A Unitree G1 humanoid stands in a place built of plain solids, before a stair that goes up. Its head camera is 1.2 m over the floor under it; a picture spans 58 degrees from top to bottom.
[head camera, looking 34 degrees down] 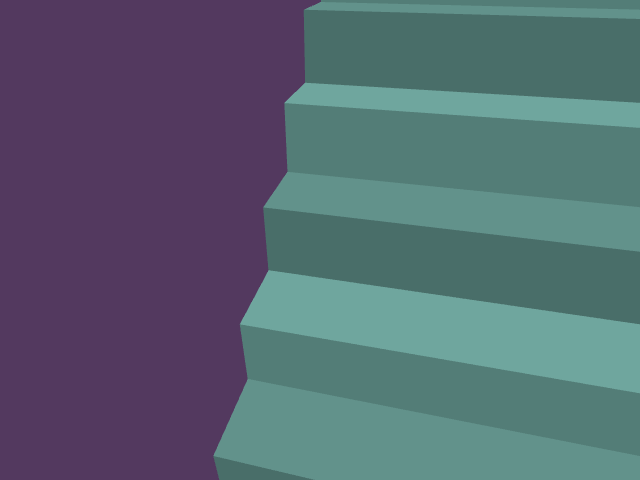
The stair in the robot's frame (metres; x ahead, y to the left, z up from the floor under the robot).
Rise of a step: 0.21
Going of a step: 0.23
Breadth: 1.03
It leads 13 degrees to the right of straight ahead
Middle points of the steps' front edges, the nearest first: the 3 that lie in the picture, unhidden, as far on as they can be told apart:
0.66 -0.30 0.42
0.88 -0.35 0.63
1.10 -0.40 0.84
